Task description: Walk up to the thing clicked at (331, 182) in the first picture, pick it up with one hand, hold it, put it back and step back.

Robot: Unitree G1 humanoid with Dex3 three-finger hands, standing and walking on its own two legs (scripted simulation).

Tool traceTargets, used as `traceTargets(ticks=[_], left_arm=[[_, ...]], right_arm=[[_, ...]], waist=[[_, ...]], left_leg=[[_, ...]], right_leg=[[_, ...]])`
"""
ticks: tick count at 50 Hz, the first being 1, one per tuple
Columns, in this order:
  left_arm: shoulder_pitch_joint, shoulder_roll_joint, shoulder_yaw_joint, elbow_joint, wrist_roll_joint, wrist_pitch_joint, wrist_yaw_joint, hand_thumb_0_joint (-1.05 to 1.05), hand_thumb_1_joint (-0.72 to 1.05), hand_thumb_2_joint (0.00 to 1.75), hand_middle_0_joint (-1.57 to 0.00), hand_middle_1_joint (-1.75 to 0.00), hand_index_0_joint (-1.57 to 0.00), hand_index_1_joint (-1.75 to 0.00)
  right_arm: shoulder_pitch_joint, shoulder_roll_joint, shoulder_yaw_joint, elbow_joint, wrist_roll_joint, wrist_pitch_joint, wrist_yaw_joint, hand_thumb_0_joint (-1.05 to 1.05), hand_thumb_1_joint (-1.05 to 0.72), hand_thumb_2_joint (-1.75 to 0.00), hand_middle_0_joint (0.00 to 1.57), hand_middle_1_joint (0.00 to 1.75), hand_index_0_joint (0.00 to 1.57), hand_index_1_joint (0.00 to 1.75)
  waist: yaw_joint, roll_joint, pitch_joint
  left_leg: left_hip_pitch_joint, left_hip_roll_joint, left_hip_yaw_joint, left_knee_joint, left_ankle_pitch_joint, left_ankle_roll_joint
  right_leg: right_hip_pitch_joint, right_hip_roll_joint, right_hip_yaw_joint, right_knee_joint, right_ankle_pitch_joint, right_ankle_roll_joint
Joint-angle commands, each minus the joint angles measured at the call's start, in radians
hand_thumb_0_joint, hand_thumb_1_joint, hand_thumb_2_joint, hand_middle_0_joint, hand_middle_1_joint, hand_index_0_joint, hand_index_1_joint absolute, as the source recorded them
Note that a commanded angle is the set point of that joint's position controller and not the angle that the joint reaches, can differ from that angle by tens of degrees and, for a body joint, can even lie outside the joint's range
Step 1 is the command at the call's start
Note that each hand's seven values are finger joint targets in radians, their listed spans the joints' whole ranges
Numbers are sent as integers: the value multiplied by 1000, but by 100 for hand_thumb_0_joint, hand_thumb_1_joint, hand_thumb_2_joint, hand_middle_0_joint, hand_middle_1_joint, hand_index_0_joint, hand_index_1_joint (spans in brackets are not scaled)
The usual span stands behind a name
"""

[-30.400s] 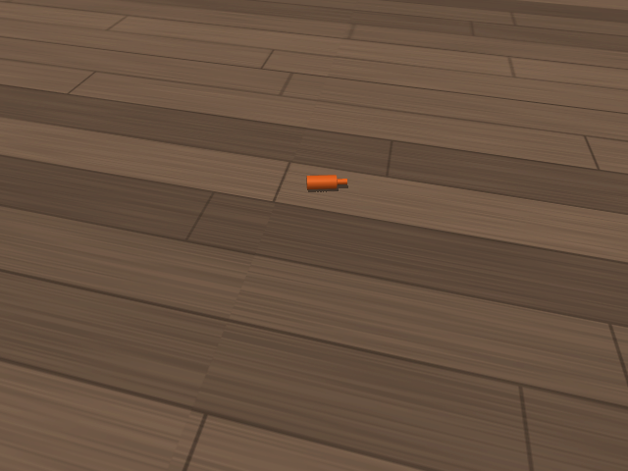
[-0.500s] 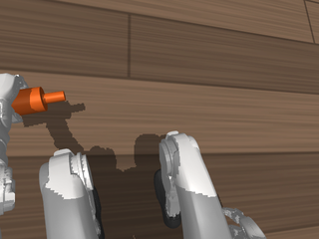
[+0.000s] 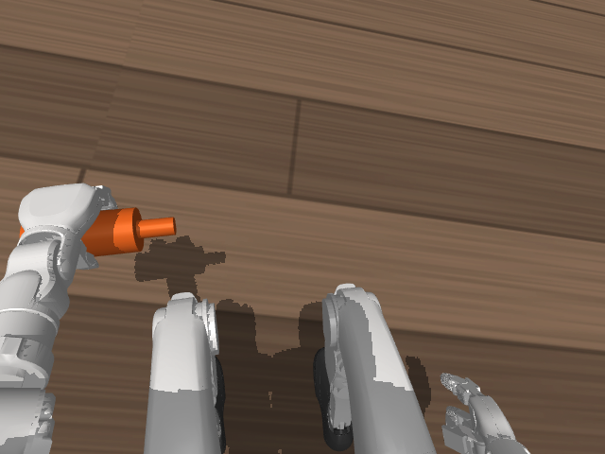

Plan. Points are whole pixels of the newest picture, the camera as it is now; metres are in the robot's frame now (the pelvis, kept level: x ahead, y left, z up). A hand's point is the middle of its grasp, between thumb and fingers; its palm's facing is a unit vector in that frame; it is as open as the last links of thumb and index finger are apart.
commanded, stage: lift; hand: left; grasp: from above
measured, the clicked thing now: (106, 232) +0.42 +0.26 -0.14
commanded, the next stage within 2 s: hold in 1.08 s
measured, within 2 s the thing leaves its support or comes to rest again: neither
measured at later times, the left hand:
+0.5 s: hand out of the picture +0.35 +0.26 +0.08, palm faces -0.47 -0.11 -0.88, open 9.4 cm
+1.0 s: hand out of the picture +0.36 +0.24 +0.18, palm faces -0.46 -0.10 -0.88, open 9.4 cm
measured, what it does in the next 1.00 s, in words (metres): rises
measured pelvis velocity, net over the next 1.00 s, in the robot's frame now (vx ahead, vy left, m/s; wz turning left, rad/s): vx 0.07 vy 0.00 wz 0.06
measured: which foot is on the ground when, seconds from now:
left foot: down 0.00-1.00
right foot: down 0.00-1.00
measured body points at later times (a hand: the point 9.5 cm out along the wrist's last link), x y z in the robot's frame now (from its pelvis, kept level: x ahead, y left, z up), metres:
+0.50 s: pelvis +0.03 +0.00 +0.18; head +0.13 +0.02 +0.61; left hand +0.37 +0.27 +0.13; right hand +0.15 -0.25 +0.06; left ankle +0.09 +0.13 -0.41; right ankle +0.09 -0.14 -0.41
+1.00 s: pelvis +0.07 +0.00 +0.28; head +0.13 +0.00 +0.72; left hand +0.38 +0.24 +0.23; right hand +0.17 -0.26 +0.15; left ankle +0.09 +0.13 -0.41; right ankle +0.09 -0.14 -0.41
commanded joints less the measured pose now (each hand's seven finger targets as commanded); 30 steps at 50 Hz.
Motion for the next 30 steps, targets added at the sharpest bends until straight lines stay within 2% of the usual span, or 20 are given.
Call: traceTargets(ticks=[1, 2, 3, 4, 5, 6, 8, 9, 11, 12, 14, 16, 18, 20, 22, 23, 26, 27, 29, 30], left_arm=[[-329, 290, 87, -321, -29, 15, 44, 0, 77, 78, -111, -61, -112, -61], [-286, 274, 85, -315, -32, 23, 42, 0, 77, 80, -112, -62, -112, -62], [-277, 243, 67, -334, -39, 27, 40, 0, 79, 78, -113, -61, -113, -61], [-310, 263, 72, -406, -44, 28, 41, 0, 80, 80, -113, -65, -113, -64], [-226, 240, 66, -332, -39, 40, 39, 0, 79, 79, -112, -63, -112, -62], [-244, 221, 51, -371, -41, 43, 39, 0, 77, 78, -111, -62, -111, -62], [-204, 234, 70, -369, -39, 56, 40, 0, 78, 75, -111, -61, -111, -60], [-210, 214, 55, -404, -39, 58, 40, 0, 76, 73, -109, -59, -110, -59], [-165, 177, 32, -378, -39, 69, 36, 0, 76, 74, -110, -61, -110, -60], [-166, 195, 51, -402, -45, 72, 38, 0, 76, 74, -111, -58, -110, -58], [-156, 161, 24, -427, -49, 76, 37, 0, 75, 73, -109, -59, -109, -59], [-90, 140, 17, -394, -47, 83, 38, 0, 75, 73, -110, -58, -110, -58], [-100, 141, 18, -383, -55, 82, 44, 0, 74, 73, -108, -59, -108, -59], [-104, 107, -6, -371, -55, 79, 45, 0, 74, 78, -109, -59, -109, -60], [-90, 101, -13, -325, -49, 74, 49, 0, 75, 79, -111, -61, -110, -61], [-73, 64, -34, -309, -54, 72, 49, 0, 76, 79, -111, -59, -110, -60], [-80, 56, -45, -286, -44, 62, 59, 0, 72, 77, -108, -59, -108, -59], [-55, 58, -36, -266, -41, 61, 64, 0, 73, 76, -107, -61, -107, -61], [-78, 32, -58, -260, -38, 56, 75, 0, 72, 77, -108, -61, -108, -62], [-72, 38, -43, -245, -32, 57, 84, 0, 74, 78, -110, -59, -109, -60]], right_arm=[[130, -199, -73, -61, 16, -18, -39, 0, -89, -90, 20, 30, 20, 30], [124, -199, -74, -62, 17, -17, -44, 0, -89, -90, 20, 30, 20, 30], [125, -193, -73, -63, 19, -18, -47, 0, -89, -90, 20, 30, 20, 30], [117, -191, -74, -68, 24, -17, -54, 0, -89, -90, 20, 30, 20, 30], [111, -188, -68, -61, 24, -16, -58, 0, -89, -90, 20, 30, 20, 30], [113, -183, -68, -59, 28, -16, -63, 0, -89, -90, 20, 30, 20, 30], [107, -188, -68, -56, 32, -15, -71, 0, -89, -89, 20, 30, 20, 30], [100, -186, -69, -59, 35, -15, -75, 0, -89, -90, 20, 30, 20, 30], [91, -179, -63, -55, 40, -15, -81, 0, -89, -90, 20, 30, 20, 30], [87, -183, -64, -55, 43, -16, -85, 0, -89, -90, 20, 30, 20, 30], [77, -174, -59, -58, 46, -20, -94, 0, -89, -90, 20, 30, 20, 30], [85, -164, -54, -46, 49, -22, -103, 0, -89, -90, 20, 30, 20, 30], [82, -158, -52, -40, 52, -28, -110, 0, -89, -90, 20, 30, 20, 30], [85, -149, -52, -28, 51, -35, -117, 0, -89, -90, 20, 30, 20, 30], [87, -148, -52, -25, 55, -46, -121, 0, -89, -90, 20, 30, 20, 30], [89, -143, -51, -17, 53, -51, -122, 0, -89, -90, 20, 30, 20, 30], [98, -141, -54, -12, 55, -61, -126, 0, -89, -90, 20, 30, 20, 30], [104, -142, -56, -8, 55, -63, -127, 0, -89, -90, 20, 30, 20, 30], [104, -137, -54, -5, 52, -70, -128, 0, -89, -90, 20, 30, 20, 30], [107, -139, -53, 1, 51, -71, -128, 0, -89, -90, 20, 30, 20, 30]], waist=[[13, 246, -666], [21, 221, -659], [13, 210, -652], [17, 233, -678], [20, 203, -627], [15, 209, -612], [30, 210, -595], [31, 234, -610], [28, 209, -546], [35, 204, -558], [40, 217, -550], [36, 170, -488], [35, 132, -449], [24, 123, -404], [28, 95, -374], [24, 92, -354], [39, 86, -357], [44, 74, -350], [43, 82, -328], [51, 81, -325]], left_leg=[[684, -27, 38, -367, 67, 24], [705, -26, 42, -382, 81, 26], [725, -26, 42, -400, 85, 26], [751, -27, 49, -420, 90, 25], [765, -25, 43, -445, 86, 25], [778, -27, 48, -469, 86, 25], [839, -22, 31, -537, 74, 21], [886, -19, 21, -571, 76, 16], [915, -14, 6, -629, 59, 14], [948, -14, 2, -656, 56, 13], [1011, -15, 4, -708, 68, 10], [1028, -20, 28, -734, 105, 12], [1043, -23, 40, -776, 97, 15], [1065, -27, 58, -811, 102, 17], [1091, -32, 67, -847, 103, 19], [1103, -31, 67, -865, 117, 17], [1182, -36, 70, -926, 161, 14], [1202, -37, 76, -943, 184, 15], [1237, -39, 79, -988, 198, 13], [1259, -40, 78, -1006, 210, 12]], right_leg=[[346, 33, -39, -341, 142, -64], [365, 33, -37, -366, 150, -61], [380, 31, -36, -386, 153, -60], [419, 32, -28, -407, 158, -61], [429, 33, -30, -428, 156, -58], [447, 31, -27, -455, 155, -58], [483, 28, -28, -482, 153, -56], [506, 30, -29, -493, 159, -57], [533, 31, -33, -532, 154, -54], [571, 31, -29, -552, 157, -54], [621, 33, -24, -594, 169, -56], [676, 32, -16, -665, 179, -55], [746, 33, -5, -731, 171, -54], [800, 33, 9, -794, 173, -54], [849, 32, 18, -847, 166, -53], [868, 30, 22, -868, 178, -53], [948, 31, 25, -930, 216, -53], [979, 32, 27, -953, 234, -53], [1011, 34, 26, -988, 252, -52], [1029, 33, 24, -1001, 264, -52]])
